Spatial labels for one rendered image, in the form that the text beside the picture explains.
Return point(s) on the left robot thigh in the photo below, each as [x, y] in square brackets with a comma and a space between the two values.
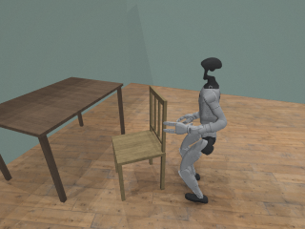
[195, 152]

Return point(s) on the left robot forearm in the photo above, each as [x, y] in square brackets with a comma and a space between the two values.
[206, 128]

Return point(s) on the robot left upper arm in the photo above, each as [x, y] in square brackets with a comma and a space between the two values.
[212, 101]

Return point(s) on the robot torso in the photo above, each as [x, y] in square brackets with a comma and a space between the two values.
[205, 114]

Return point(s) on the table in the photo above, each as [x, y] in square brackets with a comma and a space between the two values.
[42, 111]

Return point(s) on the right robot forearm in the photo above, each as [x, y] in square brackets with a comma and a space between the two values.
[196, 115]

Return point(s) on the left robot hand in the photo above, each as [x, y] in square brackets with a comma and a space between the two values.
[180, 128]

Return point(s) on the chair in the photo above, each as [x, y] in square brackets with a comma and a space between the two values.
[143, 145]

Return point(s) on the right robot hand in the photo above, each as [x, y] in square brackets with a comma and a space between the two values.
[189, 118]

